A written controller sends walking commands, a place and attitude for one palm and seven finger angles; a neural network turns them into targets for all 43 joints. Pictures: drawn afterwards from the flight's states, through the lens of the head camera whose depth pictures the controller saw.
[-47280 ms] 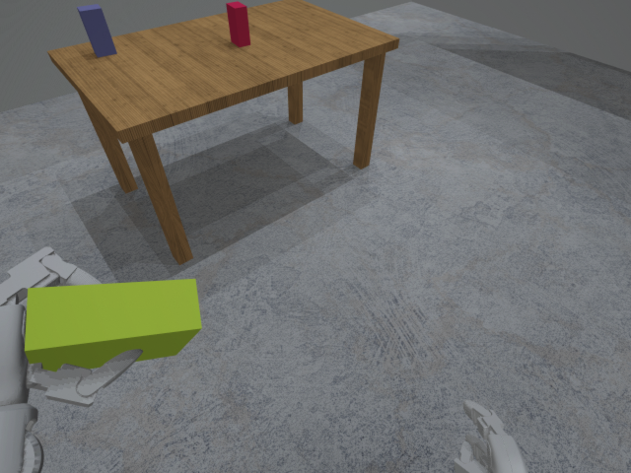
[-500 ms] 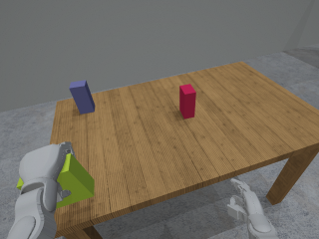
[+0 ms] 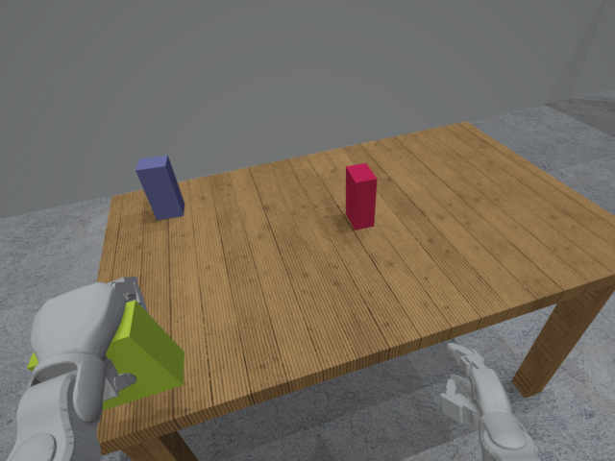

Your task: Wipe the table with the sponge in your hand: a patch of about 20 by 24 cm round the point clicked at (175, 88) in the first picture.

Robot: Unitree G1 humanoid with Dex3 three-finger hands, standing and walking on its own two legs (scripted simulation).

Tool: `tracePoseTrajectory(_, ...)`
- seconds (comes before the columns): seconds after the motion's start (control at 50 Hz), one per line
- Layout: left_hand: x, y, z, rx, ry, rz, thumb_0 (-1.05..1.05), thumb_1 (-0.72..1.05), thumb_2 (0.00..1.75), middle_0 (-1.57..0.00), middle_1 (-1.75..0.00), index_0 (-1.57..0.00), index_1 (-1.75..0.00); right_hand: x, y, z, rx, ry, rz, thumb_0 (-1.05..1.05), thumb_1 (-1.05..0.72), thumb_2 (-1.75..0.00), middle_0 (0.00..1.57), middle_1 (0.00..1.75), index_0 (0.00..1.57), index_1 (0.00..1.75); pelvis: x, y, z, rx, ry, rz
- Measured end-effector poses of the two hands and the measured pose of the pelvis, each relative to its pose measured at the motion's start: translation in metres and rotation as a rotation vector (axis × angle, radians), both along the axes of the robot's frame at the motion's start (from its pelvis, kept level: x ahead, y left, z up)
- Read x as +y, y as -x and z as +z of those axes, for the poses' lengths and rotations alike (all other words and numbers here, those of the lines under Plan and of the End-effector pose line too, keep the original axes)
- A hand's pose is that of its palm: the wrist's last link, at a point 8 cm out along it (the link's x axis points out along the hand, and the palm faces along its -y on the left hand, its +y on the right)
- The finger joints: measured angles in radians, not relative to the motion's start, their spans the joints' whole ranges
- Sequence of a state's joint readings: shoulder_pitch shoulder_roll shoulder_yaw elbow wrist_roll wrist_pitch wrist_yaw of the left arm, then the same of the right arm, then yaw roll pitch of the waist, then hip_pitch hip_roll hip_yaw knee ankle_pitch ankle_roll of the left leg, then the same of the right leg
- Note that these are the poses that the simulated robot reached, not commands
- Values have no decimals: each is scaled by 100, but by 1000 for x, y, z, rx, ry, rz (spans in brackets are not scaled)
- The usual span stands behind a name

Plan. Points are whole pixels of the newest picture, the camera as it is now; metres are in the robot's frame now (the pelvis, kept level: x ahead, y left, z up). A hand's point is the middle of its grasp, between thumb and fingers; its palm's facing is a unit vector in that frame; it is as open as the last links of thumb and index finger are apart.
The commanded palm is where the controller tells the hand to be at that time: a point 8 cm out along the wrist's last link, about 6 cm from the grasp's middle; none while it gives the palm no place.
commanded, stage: bring the sponge back beside the body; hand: left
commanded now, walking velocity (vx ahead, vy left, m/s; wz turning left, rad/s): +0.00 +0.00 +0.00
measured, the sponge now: (126, 366) +0.19 +0.28 +0.05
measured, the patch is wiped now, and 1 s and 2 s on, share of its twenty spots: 0.90 0.90 0.90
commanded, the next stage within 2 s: step back with the hand held close in 0.28 s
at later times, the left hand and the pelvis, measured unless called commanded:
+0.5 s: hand (127, 329) +0.20 +0.26 +0.12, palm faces +0.27 -0.68 -0.68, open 9.1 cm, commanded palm +0.14 +0.29 +0.17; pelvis -0.01 +0.00 +0.00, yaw +1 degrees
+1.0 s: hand (91, 334) +0.17 +0.28 +0.15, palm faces +0.36 -0.84 -0.41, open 9.1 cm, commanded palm +0.12 +0.31 +0.17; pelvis -0.04 +0.03 -0.02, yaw +0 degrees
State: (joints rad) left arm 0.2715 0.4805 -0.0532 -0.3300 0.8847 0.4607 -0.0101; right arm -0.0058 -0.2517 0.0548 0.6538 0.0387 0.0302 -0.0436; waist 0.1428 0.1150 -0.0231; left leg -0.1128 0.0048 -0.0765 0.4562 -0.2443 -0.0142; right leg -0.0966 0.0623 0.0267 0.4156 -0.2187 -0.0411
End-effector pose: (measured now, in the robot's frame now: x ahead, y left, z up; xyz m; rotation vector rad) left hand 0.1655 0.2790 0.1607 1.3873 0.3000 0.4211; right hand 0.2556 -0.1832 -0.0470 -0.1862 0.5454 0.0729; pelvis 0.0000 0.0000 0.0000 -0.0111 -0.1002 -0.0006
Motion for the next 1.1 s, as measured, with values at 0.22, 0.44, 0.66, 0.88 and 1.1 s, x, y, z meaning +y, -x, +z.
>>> tracePoseTrajectory(0.22, 4, 4, -3, 8, 4, 10, -1, -46, 106, -82, -143, -86, -144, 2, 4, 1, -3, 5, 0, 1, -91, -89, 20, 30, 20, 30, 2, 4, 0, -4, 0, -1)
tracePoseTrajectory(0.44, 8, 4, -4, -56, 175, -32, -2, -46, 106, -82, -143, -86, -144, 5, 11, 2, -3, 9, -3, 1, -91, -89, 20, 30, 20, 30, 5, 8, 0, -7, 4, 3)
tracePoseTrajectory(0.66, 10, 6, 7, -503, 853, -349, -2, -46, 106, -81, -143, -86, -144, -22, 88, -20, 165, 147, -123, 1, -91, -89, 20, 30, 20, 30, 13, 10, -8, 109, 17, 16)
tracePoseTrajectory(0.88, 45, 17, 5, -558, 795, -340, -2, -46, 106, -81, -144, -86, -144, -30, 142, -38, 253, 168, -261, 1, -91, -89, 20, 30, 20, 30, 33, 24, -15, 131, 17, 8)
tracePoseTrajectory(1.1, 31, 48, 12, -629, 771, -412, -2, -46, 106, -82, -143, -86, -144, -11, 133, -30, 131, 145, -165, 1, -91, -89, 20, 30, 20, 30, 28, 49, -22, 131, 36, 24)
